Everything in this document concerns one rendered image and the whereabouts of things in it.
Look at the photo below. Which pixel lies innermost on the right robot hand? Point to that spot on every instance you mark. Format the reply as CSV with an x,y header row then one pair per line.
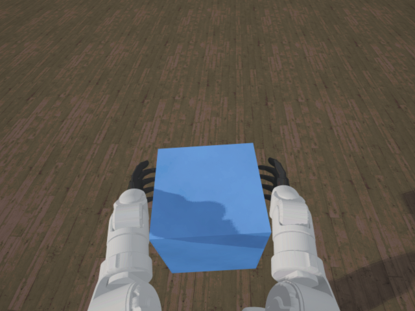
x,y
279,174

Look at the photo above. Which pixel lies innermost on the robot right upper arm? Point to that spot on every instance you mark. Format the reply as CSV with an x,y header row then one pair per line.
x,y
291,296

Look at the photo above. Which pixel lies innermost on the right robot forearm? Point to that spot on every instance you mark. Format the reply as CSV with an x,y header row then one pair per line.
x,y
295,257

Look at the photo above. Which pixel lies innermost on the left robot forearm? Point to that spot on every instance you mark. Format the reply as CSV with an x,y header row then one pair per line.
x,y
127,255

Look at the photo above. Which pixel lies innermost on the carton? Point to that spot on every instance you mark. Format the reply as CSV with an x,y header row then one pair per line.
x,y
208,209

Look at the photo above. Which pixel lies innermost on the robot left upper arm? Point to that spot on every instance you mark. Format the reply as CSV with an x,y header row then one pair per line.
x,y
136,296

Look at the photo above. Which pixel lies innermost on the left robot hand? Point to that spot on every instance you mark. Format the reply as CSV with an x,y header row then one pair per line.
x,y
137,181

